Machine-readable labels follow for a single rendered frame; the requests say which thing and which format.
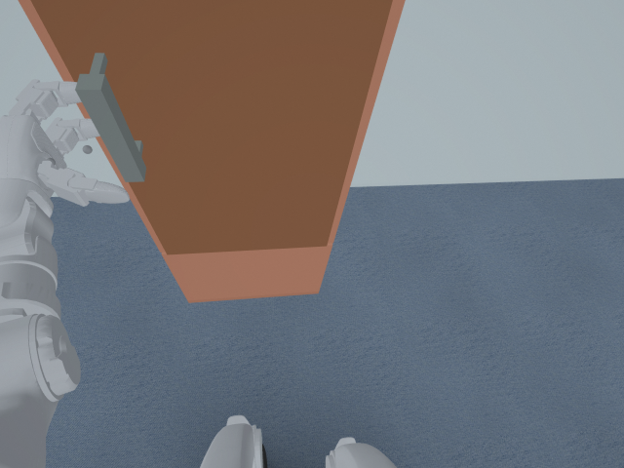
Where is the handle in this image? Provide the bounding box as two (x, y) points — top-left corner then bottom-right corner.
(75, 53), (146, 182)

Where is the cupboard door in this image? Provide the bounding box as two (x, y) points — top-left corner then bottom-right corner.
(31, 0), (393, 254)

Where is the robot left forearm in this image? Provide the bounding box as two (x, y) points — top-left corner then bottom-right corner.
(0, 178), (61, 323)

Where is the robot left hand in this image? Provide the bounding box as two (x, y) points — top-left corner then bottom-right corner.
(0, 79), (130, 207)

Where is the robot left upper arm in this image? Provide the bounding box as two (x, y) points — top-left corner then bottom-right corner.
(0, 314), (81, 468)

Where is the left robot shin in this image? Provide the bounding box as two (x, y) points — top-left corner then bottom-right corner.
(226, 415), (251, 426)

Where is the robot shin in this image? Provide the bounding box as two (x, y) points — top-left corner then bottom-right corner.
(226, 415), (251, 426)
(334, 437), (356, 451)

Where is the right robot shin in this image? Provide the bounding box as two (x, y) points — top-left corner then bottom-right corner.
(334, 437), (356, 451)

